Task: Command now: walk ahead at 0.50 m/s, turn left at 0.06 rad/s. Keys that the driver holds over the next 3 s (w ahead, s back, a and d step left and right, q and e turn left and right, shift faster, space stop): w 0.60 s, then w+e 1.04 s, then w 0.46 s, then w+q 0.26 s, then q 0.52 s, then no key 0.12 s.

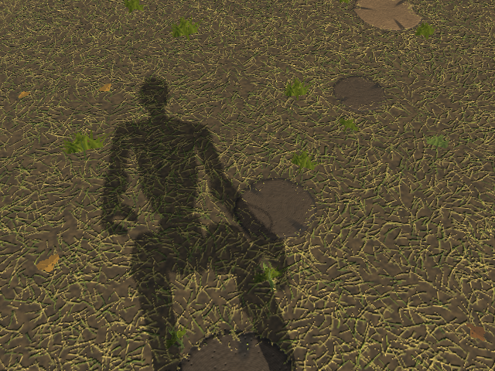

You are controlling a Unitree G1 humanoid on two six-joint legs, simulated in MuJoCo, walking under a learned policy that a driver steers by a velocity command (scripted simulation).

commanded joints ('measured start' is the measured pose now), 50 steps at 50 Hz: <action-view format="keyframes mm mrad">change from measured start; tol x32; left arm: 1 -131 60 2 -88 -6 -18 -15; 8 394 300 84 42 13 -20 -20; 50 64 36 25 -67 -9 41 -8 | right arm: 1 56 -163 -38 -9 7 -1 -7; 29 -407 -75 2 -168 12 -14 30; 35 111 -320 -82 -38 -12 -20 18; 50 -96 -149 -35 -28 -24 -34 -21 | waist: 1 -18 106 58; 9 175 -187 -385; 29 137 -27 64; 35 -26 329 -384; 50 33 87 46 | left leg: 1 -16 282 -106 -47 294 140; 6 47 258 -62 301 733 66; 8 -553 7 -21 968 -134 -41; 10 -764 83 -141 1125 -255 -13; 30 -617 152 -26 285 235 -23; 33 -219 91 13 239 196 32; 35 435 497 -607 182 38 240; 41 -107 353 -210 -51 97 113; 50 -107 319 107 -121 284 92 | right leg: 1 28 39 -23 -77 13 -23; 6 402 119 -77 -123 -121 -115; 9 1071 -254 717 -303 -473 -339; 16 496 -114 215 -454 -141 -254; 33 658 -76 31 -111 305 -138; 35 64 168 -34 538 -560 -38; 37 -104 85 97 701 -592 -59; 50 -12 -12 20 201 -30 -29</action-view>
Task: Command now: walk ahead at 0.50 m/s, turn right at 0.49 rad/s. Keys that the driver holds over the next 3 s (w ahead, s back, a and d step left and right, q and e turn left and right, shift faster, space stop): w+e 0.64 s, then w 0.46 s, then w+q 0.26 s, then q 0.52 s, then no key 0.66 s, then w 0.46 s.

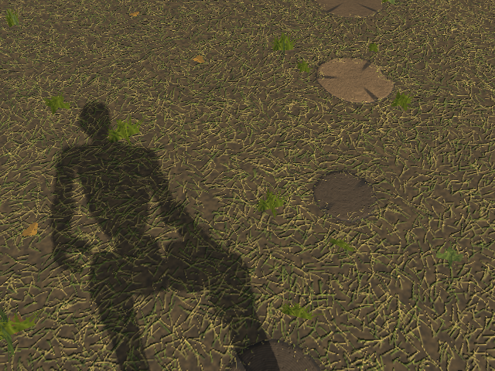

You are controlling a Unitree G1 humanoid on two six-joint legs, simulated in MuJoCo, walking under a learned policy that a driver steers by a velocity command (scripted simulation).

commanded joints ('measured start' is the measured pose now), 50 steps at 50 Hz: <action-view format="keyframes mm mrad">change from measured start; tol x32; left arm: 1 -76 12 -8 -76 7 -8 -19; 37 362 62 -11 -153 -17 -34 24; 50 -62 26 -33 -256 14 -44 -6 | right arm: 1 -58 -158 -30 -69 7 -10 -15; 29 -406 -115 -2 -281 28 -22 25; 37 88 -257 -58 -159 20 -36 38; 50 -23 -202 -23 -137 37 -5 20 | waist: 1 8 80 62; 13 160 -120 -380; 50 -9 118 2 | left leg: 1 -56 273 -56 -139 255 115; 10 98 291 61 407 934 35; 11 -124 250 63 699 676 -15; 12 -590 41 -15 1057 -296 -81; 13 -720 -8 -262 1180 -393 -65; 26 -482 56 -234 358 301 -98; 34 -222 30 -241 189 184 -3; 37 411 441 -1037 59 -256 274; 50 -126 214 -312 -98 219 163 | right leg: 1 25 -6 -43 -132 115 -2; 10 426 179 -207 -320 -106 -141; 13 1138 -215 778 -601 -315 -428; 20 521 -47 263 -684 125 -288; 33 592 -20 324 -480 16 -163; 38 -97 148 133 424 -460 -6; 50 124 38 -44 -222 20 20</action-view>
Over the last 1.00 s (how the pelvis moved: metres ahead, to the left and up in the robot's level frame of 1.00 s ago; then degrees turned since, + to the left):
0.57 0.00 0.00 -10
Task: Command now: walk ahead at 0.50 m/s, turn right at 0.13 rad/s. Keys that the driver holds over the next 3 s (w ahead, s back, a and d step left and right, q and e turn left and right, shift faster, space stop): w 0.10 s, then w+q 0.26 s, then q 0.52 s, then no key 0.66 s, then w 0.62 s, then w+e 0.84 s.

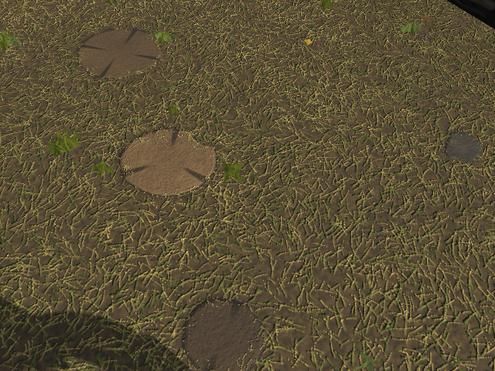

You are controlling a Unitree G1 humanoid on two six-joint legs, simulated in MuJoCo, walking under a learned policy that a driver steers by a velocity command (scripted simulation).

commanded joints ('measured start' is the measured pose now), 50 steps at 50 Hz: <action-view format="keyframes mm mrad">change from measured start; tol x32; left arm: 1 -88 31 -3 -80 -6 -17 -11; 11 323 232 71 -15 21 -13 -2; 50 5 95 22 -12 12 52 40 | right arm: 1 -48 -185 -36 -66 13 -10 -6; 50 -210 -176 -50 -329 -18 117 -41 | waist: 1 11 116 6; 11 206 -224 -403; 20 50 -29 16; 35 27 195 -469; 50 62 187 -150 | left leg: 1 -39 233 -132 -127 201 162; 8 35 243 -120 142 475 93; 12 -681 79 -144 1012 -335 -17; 24 -453 128 -31 479 273 -53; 31 -300 32 45 294 99 41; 34 333 388 -599 264 1052 364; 38 0 265 -434 76 324 257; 50 -203 172 -404 61 8 186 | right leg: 1 75 20 -34 -150 142 11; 8 395 93 -73 -341 66 -69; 11 1027 -344 646 -448 -116 -291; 17 477 -176 117 -643 21 -186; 31 632 -162 -226 -265 705 -88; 33 368 -25 -260 225 204 31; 34 68 160 -126 559 -606 97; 50 204 74 26 10 -164 89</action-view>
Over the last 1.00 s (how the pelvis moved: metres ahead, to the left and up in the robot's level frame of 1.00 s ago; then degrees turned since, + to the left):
0.56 -0.13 0.00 -28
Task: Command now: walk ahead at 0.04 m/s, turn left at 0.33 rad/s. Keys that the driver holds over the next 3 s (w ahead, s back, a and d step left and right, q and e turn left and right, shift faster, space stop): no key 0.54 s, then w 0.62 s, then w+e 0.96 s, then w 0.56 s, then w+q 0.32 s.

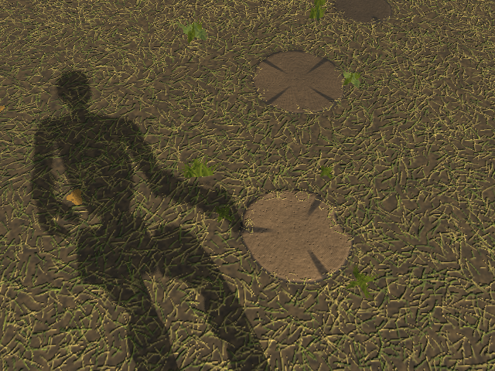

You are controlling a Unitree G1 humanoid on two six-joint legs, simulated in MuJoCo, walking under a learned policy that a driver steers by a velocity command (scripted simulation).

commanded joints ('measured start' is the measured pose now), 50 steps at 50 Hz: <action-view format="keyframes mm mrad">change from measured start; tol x32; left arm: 1 30 80 18 -57 -4 -16 -8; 50 279 105 10 66 -20 -67 -27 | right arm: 1 -15 -133 -30 -71 -6 -5 0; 50 -149 48 41 -77 24 -133 75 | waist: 1 0 164 -164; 7 -40 -265 -90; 36 22 190 74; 41 133 -279 36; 50 91 -100 47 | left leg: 1 105 255 -263 -136 -67 155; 8 15 74 -5 259 -382 -78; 17 290 178 -3 -11 185 -68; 35 113 288 -268 -185 -704 107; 43 -562 127 39 705 -447 -42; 50 -194 153 169 246 -17 -61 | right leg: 1 124 5 -36 -75 -1 -7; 13 325 -168 101 -443 472 -224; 37 175 40 -116 -199 -122 -162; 42 700 -354 604 -592 48 -415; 50 443 -143 47 -682 263 -256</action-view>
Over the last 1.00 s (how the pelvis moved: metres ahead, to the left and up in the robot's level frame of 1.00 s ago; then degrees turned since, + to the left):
0.40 -0.01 -0.01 25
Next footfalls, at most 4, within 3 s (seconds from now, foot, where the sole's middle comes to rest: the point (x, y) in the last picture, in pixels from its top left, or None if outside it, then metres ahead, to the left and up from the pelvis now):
0.10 right None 0.08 -0.16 -0.77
1.16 left None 0.38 0.12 -0.77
1.72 right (294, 286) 0.67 -0.14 -0.77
2.20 left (256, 193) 1.00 -0.04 -0.77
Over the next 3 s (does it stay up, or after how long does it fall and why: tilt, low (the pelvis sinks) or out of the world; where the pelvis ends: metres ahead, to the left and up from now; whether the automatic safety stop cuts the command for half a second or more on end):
stays up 1.14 -0.32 0.01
